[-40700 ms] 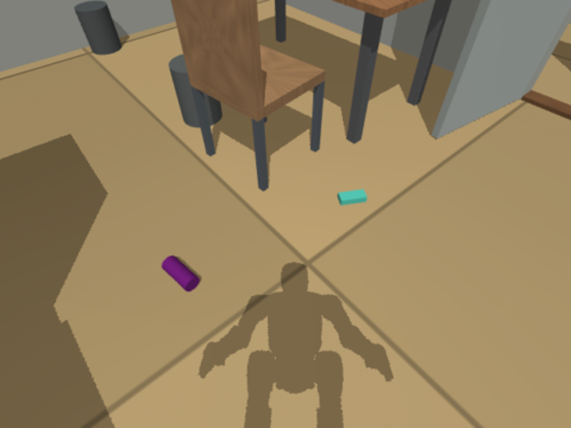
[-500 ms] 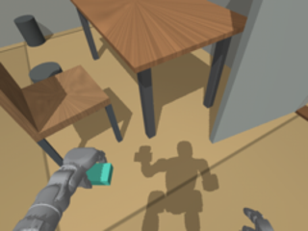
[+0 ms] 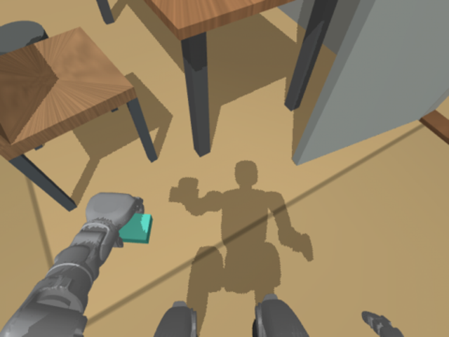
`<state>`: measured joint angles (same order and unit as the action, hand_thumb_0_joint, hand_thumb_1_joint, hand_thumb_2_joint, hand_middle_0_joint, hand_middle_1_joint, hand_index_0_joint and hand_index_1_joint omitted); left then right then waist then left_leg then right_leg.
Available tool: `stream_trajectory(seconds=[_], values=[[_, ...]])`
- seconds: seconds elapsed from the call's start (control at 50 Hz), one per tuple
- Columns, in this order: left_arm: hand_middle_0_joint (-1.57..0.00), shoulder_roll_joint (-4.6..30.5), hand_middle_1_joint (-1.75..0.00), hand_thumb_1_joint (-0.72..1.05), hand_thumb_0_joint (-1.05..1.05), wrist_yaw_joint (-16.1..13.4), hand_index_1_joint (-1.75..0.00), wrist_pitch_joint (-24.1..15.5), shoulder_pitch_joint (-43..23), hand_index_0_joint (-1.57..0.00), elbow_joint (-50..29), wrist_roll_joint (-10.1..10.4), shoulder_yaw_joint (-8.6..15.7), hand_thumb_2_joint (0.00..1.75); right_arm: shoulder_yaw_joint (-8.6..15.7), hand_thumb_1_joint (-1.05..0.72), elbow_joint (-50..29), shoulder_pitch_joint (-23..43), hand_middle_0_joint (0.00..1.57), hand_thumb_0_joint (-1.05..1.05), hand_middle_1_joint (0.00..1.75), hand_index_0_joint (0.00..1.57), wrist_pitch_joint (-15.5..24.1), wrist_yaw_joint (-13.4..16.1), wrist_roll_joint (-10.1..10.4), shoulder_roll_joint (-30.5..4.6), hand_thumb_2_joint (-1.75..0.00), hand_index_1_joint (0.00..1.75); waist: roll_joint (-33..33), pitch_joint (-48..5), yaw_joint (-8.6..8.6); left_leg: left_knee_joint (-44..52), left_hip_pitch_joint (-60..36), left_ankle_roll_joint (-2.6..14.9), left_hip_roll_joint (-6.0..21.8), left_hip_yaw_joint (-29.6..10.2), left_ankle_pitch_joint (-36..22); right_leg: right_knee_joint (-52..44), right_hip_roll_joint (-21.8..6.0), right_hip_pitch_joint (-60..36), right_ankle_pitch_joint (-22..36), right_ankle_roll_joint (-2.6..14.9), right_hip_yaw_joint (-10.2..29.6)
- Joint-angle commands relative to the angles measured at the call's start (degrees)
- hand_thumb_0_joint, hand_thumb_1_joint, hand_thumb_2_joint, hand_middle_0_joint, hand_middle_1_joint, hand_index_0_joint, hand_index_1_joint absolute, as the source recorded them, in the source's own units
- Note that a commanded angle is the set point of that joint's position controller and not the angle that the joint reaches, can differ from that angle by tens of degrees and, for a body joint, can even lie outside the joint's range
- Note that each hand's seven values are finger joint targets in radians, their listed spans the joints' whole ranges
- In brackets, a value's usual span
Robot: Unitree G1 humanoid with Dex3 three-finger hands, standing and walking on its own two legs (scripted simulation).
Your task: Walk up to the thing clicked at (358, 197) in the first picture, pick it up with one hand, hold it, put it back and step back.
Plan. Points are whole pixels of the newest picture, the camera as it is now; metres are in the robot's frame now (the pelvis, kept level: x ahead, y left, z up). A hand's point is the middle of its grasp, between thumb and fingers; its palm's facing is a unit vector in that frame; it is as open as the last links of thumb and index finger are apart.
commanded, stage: crouch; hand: left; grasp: from above
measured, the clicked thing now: (119, 226) +0.36 +0.23 -0.13
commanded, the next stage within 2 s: lower in 1.54 s
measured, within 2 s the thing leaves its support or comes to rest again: neither
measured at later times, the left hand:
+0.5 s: hand (143, 237) +0.40 +0.23 -0.35, palm faces -0.47 +0.05 -0.88, open 8.5 cm
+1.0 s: hand (150, 236) +0.44 +0.24 -0.46, palm faces -0.48 +0.02 -0.88, open 8.5 cm
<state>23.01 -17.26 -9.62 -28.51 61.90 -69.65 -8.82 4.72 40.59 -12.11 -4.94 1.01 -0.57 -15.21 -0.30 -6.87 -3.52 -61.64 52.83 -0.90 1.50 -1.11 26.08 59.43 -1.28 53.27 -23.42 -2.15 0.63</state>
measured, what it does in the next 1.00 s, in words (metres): lowers itself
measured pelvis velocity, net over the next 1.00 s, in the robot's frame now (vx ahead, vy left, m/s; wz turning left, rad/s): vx -0.04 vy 0.00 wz -0.05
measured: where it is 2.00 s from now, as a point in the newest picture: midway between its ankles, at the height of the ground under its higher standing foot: outside the picture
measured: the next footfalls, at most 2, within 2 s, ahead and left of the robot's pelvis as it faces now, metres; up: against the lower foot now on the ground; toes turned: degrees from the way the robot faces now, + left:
none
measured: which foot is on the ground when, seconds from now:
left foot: down 0.00-1.00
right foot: down 0.00-1.00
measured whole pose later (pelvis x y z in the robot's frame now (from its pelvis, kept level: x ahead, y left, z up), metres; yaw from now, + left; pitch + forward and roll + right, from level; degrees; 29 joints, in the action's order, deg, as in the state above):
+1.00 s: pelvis -0.04 +0.00 -0.30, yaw -3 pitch +38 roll -6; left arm 38.8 -18.8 -13.1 -56.1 79.4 -75.0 3.2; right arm 0.4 41.2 -10.1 1.9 -6.5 -7.0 -15.1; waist -0.9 -5.7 -14.0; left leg -126.5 123.4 -1.3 -0.9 -6.6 40.9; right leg 121.5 -1.1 121.7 -37.5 -3.2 -1.0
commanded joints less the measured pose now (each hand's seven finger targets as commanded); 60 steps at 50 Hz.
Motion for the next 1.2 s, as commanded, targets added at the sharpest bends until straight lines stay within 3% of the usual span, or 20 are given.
stream_trajectory(seconds=[0.0,0.02,0.1,0.14,0.22,0.32,0.38,0.4,0.48,0.54,0.6,0.62,0.64,0.7,0.74,0.82,0.9,1.02,1.04,1.18], values=[[-1.05,12.4,-0.45,0.70,0.00,-6.3,-0.42,1.5,-24.7,-1.08,-5.0,-0.1,5.0,0.49,3.2,-0.90,-3.5,-5.3,0.20,0.00,0.30,0.20,2.5,0.8,-1.0,-8.7,-0.90,0.30,-4.2,-24.7,-2.15,-3.6,-2.5,1.24,-2.2,1.3,-9.7,3.2,2.4,2.4,7.4,3.65,-1.9],[-1.05,11.9,-0.44,0.69,0.00,-6.3,-0.42,1.8,-24.6,-1.08,-2.8,-0.1,4.7,0.49,3.1,-0.90,-3.3,-5.7,0.20,0.00,0.30,0.20,2.8,1.0,-1.1,-8.8,-0.90,0.30,-3.7,-25.2,-2.69,-5.3,1.1,1.37,-2.3,1.1,-8.0,4.9,2.4,4.3,6.2,3.70,-2.0],[-1.05,16.1,-0.43,0.68,0.00,-6.4,-0.41,2.3,-29.4,-1.07,-4.0,0.0,6.8,0.46,3.4,-0.91,-3.0,-6.4,0.20,0.00,0.30,0.20,4.0,1.4,-1.8,-9.3,-0.90,0.30,-5.9,-32.4,-2.86,-12.6,8.1,1.68,-2.2,0.7,-5.4,12.5,2.1,10.3,4.1,3.87,-1.9],[-1.03,14.1,-0.45,0.66,0.00,-5.8,-0.42,2.8,-27.7,-1.05,-1.9,0.5,6.3,0.47,3.4,-0.91,-3.1,-7.0,0.20,0.00,0.30,0.20,4.4,1.2,-2.0,-9.4,-0.90,0.30,-5.8,-33.6,-3.49,-14.6,10.0,1.26,-2.1,-0.3,-4.9,15.8,1.7,14.3,2.8,3.95,-2.5],[-1.05,18.4,-0.44,0.68,0.00,-4.9,-0.42,2.6,-32.7,-1.07,-2.5,-0.1,8.4,0.50,3.5,-0.90,-2.9,-7.4,0.20,0.00,0.30,0.20,5.2,0.7,-2.6,-10.1,-0.90,0.30,-7.6,-37.2,-4.41,-19.7,14.5,1.14,-2.0,-1.4,-1.9,21.9,1.6,21.7,0.0,4.10,-3.3],[-1.06,19.5,-0.44,0.71,0.00,-4.0,-0.42,1.0,-34.6,-1.09,1.2,0.0,9.2,0.50,2.5,-0.90,-2.4,-7.9,0.20,0.00,0.30,0.20,6.5,-0.3,-3.2,-10.1,-0.90,0.30,-5.7,-34.3,-6.50,-25.9,25.1,1.86,-2.6,-1.6,6.6,26.5,1.3,29.8,-6.7,3.98,-3.5],[-1.08,22.4,-0.45,0.74,0.00,-4.5,-0.42,-0.6,-38.8,-1.11,-0.8,-1.0,10.6,0.49,2.2,-0.90,-2.0,-8.4,0.20,0.00,0.30,0.20,7.3,-1.1,-3.6,-10.5,-0.90,0.30,-8.3,-39.5,-6.90,-30.1,26.4,1.83,-2.8,-1.6,5.6,30.8,1.4,32.6,-6.1,4.08,-3.8],[-1.10,20.7,-0.47,0.78,0.00,-4.6,-0.43,-1.0,-38.8,-1.14,0.1,-1.2,10.0,0.51,1.9,-0.90,-1.5,-8.9,0.20,0.00,0.30,0.20,7.6,-1.5,-3.9,-10.5,-0.90,0.30,-8.5,-39.5,-7.77,-31.7,26.9,1.83,-2.8,-1.7,4.2,32.1,1.2,34.4,-4.7,3.99,-4.1],[-1.10,25.0,-0.47,0.77,0.00,-5.7,-0.44,-2.1,-42.6,-1.13,0.0,-2.8,12.3,0.54,1.6,-0.90,-0.5,-9.9,0.20,0.00,0.30,0.20,8.2,-2.6,-4.6,-11.7,-0.90,0.30,-13.4,-43.5,-7.69,-35.6,26.0,1.21,-2.6,-2.5,-0.5,37.8,1.0,39.4,-2.0,4.31,-4.9],[-1.11,22.7,-0.45,0.77,0.00,-6.3,-0.42,-2.1,-44.3,-1.14,2.2,-3.3,11.4,0.53,1.4,-0.91,-0.3,-10.3,0.20,0.00,0.30,0.20,8.4,-3.7,-5.1,-11.6,-0.90,0.30,-14.5,-41.9,-9.31,-38.0,27.6,1.08,-2.6,-2.4,0.0,39.9,0.6,42.9,-2.2,4.30,-5.2],[-1.10,25.8,-0.42,0.75,0.00,-6.9,-0.40,-1.5,-44.8,-1.12,2.8,-3.7,13.0,0.52,1.4,-0.91,-0.4,-10.6,0.20,0.00,0.30,0.20,8.6,-4.4,-5.4,-11.8,-0.90,0.30,-15.7,-44.7,-8.67,-40.8,27.7,1.25,-2.6,-1.8,-1.3,42.1,0.8,43.1,-1.1,4.37,-5.3],[-1.10,25.2,-0.45,0.74,0.00,-6.8,-0.43,-1.5,-46.8,-1.12,2.0,-3.7,12.6,0.55,1.3,-0.91,-0.3,-11.1,0.20,0.00,0.30,0.20,8.6,-4.7,-5.6,-11.8,-0.91,0.30,-16.6,-45.6,-9.47,-42.0,27.6,1.22,-2.6,-1.5,-2.7,42.9,0.6,42.9,0.2,4.28,-5.2],[-1.11,24.1,-0.44,0.76,0.00,-6.5,-0.42,-1.2,-45.3,-1.13,3.7,-3.7,12.3,0.55,1.1,-0.91,-0.1,-11.3,0.20,0.00,0.30,0.20,8.6,-5.0,-5.8,-12.0,-0.90,0.30,-16.5,-44.7,-9.60,-42.9,27.7,1.16,-2.5,-1.7,-4.3,43.6,0.5,44.0,1.1,4.11,-5.4],[-1.12,25.7,-0.44,0.77,0.00,-5.9,-0.42,-1.3,-45.0,-1.14,4.8,-3.7,12.9,0.56,0.7,-0.92,-0.4,-11.6,0.20,0.00,0.30,0.20,8.4,-5.5,-5.9,-11.9,-0.90,0.30,-16.1,-44.5,-9.92,-45.3,30.1,1.34,-2.6,-1.4,-5.7,45.6,0.7,43.9,2.3,4.03,-5.7],[-1.12,28.2,-0.45,0.77,0.00,-5.5,-0.43,-1.6,-47.3,-1.13,3.9,-3.8,13.8,0.58,0.9,-0.91,-0.1,-11.5,0.20,0.00,0.30,0.20,8.1,-5.9,-6.0,-12.4,-0.90,0.30,-16.3,-43.7,-9.95,-46.8,32.6,1.64,-2.6,-0.8,-4.3,46.4,1.0,44.5,1.7,4.03,-5.7],[-1.10,28.4,-0.43,0.75,0.00,-5.0,-0.42,-2.1,-47.0,-1.12,6.9,-3.6,13.7,0.54,0.5,-0.91,-0.6,-10.9,0.20,0.00,0.30,0.20,7.7,-6.4,-6.1,-12.2,-0.90,0.30,-13.5,-40.9,-10.71,-49.1,38.8,2.23,-2.9,-0.1,-0.2,47.4,1.3,44.6,-0.3,3.73,-5.7],[-1.08,29.8,-0.43,0.71,0.00,-4.3,-0.41,-3.2,-47.7,-1.10,7.9,-4.2,13.7,0.51,0.1,-0.92,-0.3,-10.9,0.20,0.00,0.30,0.20,7.4,-6.9,-6.4,-12.7,-0.91,0.30,-14.6,-40.4,-10.94,-51.3,41.0,2.25,-3.1,0.2,0.3,49.4,1.5,45.4,-0.6,3.68,-5.8],[-1.08,32.3,-0.45,0.75,0.00,-4.6,-0.42,-4.6,-49.3,-1.11,10.2,-5.2,14.6,0.50,-0.4,-0.92,0.3,-11.6,0.20,0.00,0.30,0.20,7.0,-7.4,-6.6,-13.6,-0.91,0.30,-16.4,-38.2,-11.42,-52.6,41.7,1.75,-2.9,-0.7,0.8,52.3,1.5,50.4,-1.9,4.01,-6.7],[-1.09,31.2,-0.45,0.76,0.00,-4.6,-0.42,-4.9,-49.6,-1.12,9.6,-5.4,14.0,0.50,-0.5,-0.92,0.2,-11.9,0.20,0.00,0.30,0.20,6.9,-7.6,-6.8,-13.5,-0.90,0.30,-16.8,-39.3,-11.88,-53.3,41.5,1.72,-2.9,-0.6,0.0,52.8,1.6,49.7,-1.1,3.97,-6.9],[-1.11,34.4,-0.46,0.78,0.00,-6.0,-0.43,-5.7,-52.5,-1.13,10.7,-6.2,14.7,0.52,-1.8,-0.92,0.6,-12.2,0.20,0.00,0.30,0.20,6.7,-7.9,-7.3,-14.4,-0.91,0.30,-18.0,-39.5,-13.03,-56.3,43.0,1.96,-2.9,-0.7,0.0,55.2,2.0,51.4,-0.5,3.80,-7.6]])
